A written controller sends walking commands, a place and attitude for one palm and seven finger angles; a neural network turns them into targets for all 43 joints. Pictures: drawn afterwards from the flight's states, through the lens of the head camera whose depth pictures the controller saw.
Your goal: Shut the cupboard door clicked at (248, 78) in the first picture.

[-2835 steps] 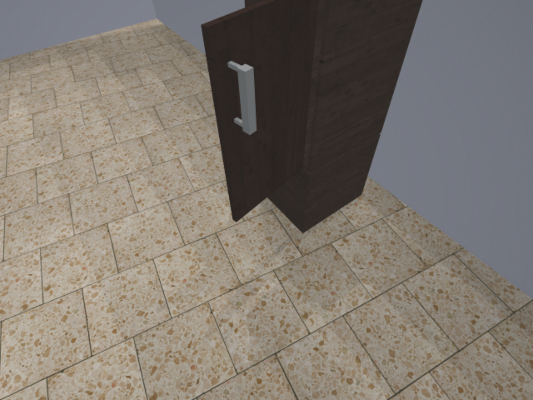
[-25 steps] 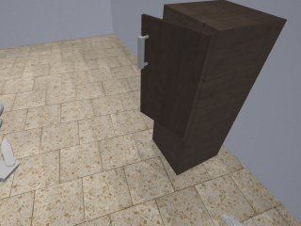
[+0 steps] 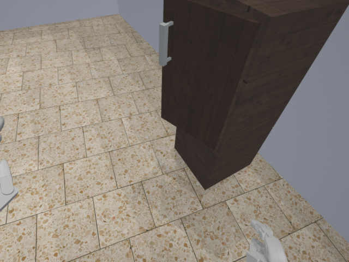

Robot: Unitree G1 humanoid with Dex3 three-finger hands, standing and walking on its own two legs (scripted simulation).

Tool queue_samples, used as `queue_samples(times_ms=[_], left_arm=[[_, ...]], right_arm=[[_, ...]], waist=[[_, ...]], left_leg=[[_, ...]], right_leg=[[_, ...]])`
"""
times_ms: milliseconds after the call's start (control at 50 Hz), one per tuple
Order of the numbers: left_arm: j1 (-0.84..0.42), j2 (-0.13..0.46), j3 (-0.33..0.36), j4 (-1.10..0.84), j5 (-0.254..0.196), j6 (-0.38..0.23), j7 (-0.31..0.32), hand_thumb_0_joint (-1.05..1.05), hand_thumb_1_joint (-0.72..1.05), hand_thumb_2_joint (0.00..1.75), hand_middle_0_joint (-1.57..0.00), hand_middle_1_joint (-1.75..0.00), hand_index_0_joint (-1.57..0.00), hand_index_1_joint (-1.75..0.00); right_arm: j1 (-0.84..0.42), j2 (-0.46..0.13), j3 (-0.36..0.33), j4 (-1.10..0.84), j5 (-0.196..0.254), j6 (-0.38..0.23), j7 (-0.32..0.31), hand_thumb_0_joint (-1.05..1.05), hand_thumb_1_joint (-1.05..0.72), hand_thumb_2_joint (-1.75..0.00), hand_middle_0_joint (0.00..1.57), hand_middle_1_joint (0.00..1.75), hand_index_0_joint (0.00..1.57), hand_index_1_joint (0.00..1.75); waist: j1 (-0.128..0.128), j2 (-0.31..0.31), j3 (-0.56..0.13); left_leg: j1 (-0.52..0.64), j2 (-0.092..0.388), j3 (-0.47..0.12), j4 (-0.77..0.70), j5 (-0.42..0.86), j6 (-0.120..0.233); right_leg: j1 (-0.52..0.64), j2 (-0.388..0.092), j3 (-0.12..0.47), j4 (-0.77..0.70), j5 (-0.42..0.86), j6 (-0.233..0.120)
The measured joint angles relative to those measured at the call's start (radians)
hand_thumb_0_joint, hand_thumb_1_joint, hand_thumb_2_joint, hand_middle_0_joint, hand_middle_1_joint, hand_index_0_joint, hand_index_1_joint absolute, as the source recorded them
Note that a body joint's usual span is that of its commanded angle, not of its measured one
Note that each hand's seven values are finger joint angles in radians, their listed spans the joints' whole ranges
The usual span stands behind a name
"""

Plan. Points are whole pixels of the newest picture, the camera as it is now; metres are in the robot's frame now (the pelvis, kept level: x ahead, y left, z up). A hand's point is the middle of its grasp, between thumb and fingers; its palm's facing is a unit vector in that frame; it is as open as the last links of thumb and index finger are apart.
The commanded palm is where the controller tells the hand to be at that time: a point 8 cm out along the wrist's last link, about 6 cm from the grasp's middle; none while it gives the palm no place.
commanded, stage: let the arm hang, fingers relaxed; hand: left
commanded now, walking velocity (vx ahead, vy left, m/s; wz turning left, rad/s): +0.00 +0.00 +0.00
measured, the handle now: (166, 43) +0.83 +0.08 +0.09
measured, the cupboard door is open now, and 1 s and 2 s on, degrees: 21 21 21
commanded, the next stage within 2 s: look to check the result in 1.18 s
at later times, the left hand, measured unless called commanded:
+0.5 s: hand out of the picture -0.10 +0.19 -0.18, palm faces +0.05 -0.99 -0.14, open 7.1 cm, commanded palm none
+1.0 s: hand out of the picture -0.07 +0.18 -0.17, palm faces +0.06 -0.98 -0.18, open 7.4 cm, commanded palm none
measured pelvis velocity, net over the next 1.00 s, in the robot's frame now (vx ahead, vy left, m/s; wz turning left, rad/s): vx -0.06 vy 0.01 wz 0.02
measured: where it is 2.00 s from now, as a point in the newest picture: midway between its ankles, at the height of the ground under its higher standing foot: outside the picture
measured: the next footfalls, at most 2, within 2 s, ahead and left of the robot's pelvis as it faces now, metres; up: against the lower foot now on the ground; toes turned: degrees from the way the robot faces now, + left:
none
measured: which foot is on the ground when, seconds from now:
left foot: down 0.00-1.00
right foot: down 0.00-1.00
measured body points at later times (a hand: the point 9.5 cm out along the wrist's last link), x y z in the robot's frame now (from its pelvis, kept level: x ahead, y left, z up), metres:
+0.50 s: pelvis -0.07 +0.01 +0.00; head -0.05 +0.04 +0.45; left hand -0.10 +0.24 -0.17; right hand -0.06 -0.25 -0.13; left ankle +0.00 +0.10 -0.74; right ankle -0.08 -0.12 -0.74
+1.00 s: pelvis -0.06 +0.01 +0.00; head -0.08 +0.01 +0.45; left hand -0.07 +0.23 -0.16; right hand -0.06 -0.22 -0.15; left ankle +0.00 +0.10 -0.74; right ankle -0.08 -0.12 -0.74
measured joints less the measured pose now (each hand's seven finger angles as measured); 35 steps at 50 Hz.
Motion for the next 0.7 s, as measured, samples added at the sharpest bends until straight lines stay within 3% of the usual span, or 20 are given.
queue_samples(times_ms=[80, 120, 160, 240, 320, 380, 460, 580, 700], left_arm=[[-0.011, -0.021, -0.018, 0.008, 0.003, 0.016, 0.001, 0.01, 0.89, 0.90, -0.21, -0.30, -0.21, -0.30], [-0.105, -0.031, -0.098, 0.148, 0.037, 0.015, -0.030, 0.01, 0.89, 0.90, -0.21, -0.30, -0.21, -0.30], [-0.210, -0.062, -0.200, 0.376, 0.059, 0.089, -0.070, 0.00, 0.89, 0.90, -0.20, -0.30, -0.21, -0.30], [-0.317, -0.147, -0.361, 0.850, 0.083, 0.206, -0.126, 0.00, 0.90, 0.90, -0.20, -0.30, -0.20, -0.30], [-0.303, -0.224, -0.447, 1.149, 0.089, 0.237, -0.146, 0.01, 0.91, 0.90, -0.20, -0.30, -0.20, -0.30], [-0.276, -0.265, -0.458, 1.298, 0.086, 0.247, -0.135, 0.01, 0.92, 0.90, -0.20, -0.30, -0.20, -0.30], [-0.248, -0.254, -0.438, 1.433, 0.085, 0.239, -0.132, 0.01, 0.96, 0.90, -0.20, -0.30, -0.21, -0.30], [-0.195, -0.257, -0.429, 1.564, 0.083, 0.209, -0.132, 0.00, 0.94, 0.90, -0.20, -0.30, -0.20, -0.30], [-0.179, -0.257, -0.423, 1.643, 0.081, 0.194, -0.120, 0.00, 0.92, 0.90, -0.20, -0.30, -0.20, -0.30]], right_arm=[[0.020, -0.008, -0.002, 0.010, -0.001, 0.004, -0.012, 0.01, -0.90, -0.90, 0.20, 0.30, 0.20, 0.30], [0.013, -0.046, -0.016, 0.054, -0.001, -0.032, 0.023, 0.01, -0.90, -0.90, 0.20, 0.30, 0.20, 0.30], [-0.015, -0.097, -0.023, 0.102, -0.010, -0.025, 0.050, 0.01, -0.90, -0.90, 0.20, 0.30, 0.20, 0.30], [-0.062, -0.146, -0.030, 0.169, -0.028, 0.013, 0.062, 0.01, -0.90, -0.90, 0.20, 0.30, 0.20, 0.30], [-0.027, -0.120, -0.024, 0.219, -0.041, 0.048, 0.068, 0.01, -0.90, -0.90, 0.20, 0.30, 0.20, 0.30], [0.033, -0.085, -0.020, 0.270, -0.048, 0.073, 0.067, 0.01, -0.90, -0.90, 0.20, 0.30, 0.20, 0.30], [0.109, -0.043, -0.020, 0.356, -0.049, 0.090, 0.057, 0.01, -0.91, -0.90, 0.20, 0.30, 0.20, 0.30], [0.162, -0.024, -0.036, 0.452, -0.036, 0.090, 0.041, 0.01, -0.90, -0.90, 0.20, 0.30, 0.20, 0.30], [0.143, -0.015, -0.046, 0.487, -0.031, 0.079, 0.036, 0.01, -0.90, -0.90, 0.20, 0.30, 0.20, 0.30]], waist=[[0.013, -0.015, -0.007], [0.027, 0.008, -0.008], [0.036, 0.042, -0.012], [0.009, 0.089, 0.002], [-0.014, 0.043, 0.022], [-0.016, -0.008, 0.037], [0.001, -0.039, 0.060], [0.021, 0.009, 0.076], [0.014, 0.056, 0.065]], left_leg=[[0.000, -0.010, 0.001, 0.003, 0.007, 0.006], [-0.026, -0.016, -0.009, 0.029, 0.011, 0.012], [-0.051, -0.028, -0.010, 0.056, 0.013, 0.023], [-0.069, -0.037, -0.002, 0.075, 0.027, 0.040], [-0.052, -0.040, 0.000, 0.044, 0.057, 0.032], [-0.048, -0.037, -0.010, 0.028, 0.072, 0.028], [-0.042, -0.035, -0.027, -0.013, 0.102, 0.026], [-0.010, -0.041, -0.032, -0.081, 0.144, 0.028], [0.019, -0.037, -0.021, -0.103, 0.154, 0.025]], right_leg=[[0.012, -0.009, -0.001, -0.015, -0.009, 0.003], [-0.012, -0.016, -0.016, 0.019, -0.011, 0.005], [-0.039, -0.030, -0.018, 0.056, -0.027, 0.012], [-0.073, -0.042, -0.012, 0.110, -0.027, 0.025], [-0.068, -0.044, -0.010, 0.105, -0.013, 0.014], [-0.062, -0.039, -0.020, 0.090, -0.002, 0.005], [-0.049, -0.028, -0.032, 0.043, 0.027, -0.004], [-0.017, -0.027, -0.033, -0.025, 0.070, -0.002], [0.005, -0.024, -0.021, -0.043, 0.082, 0.000]])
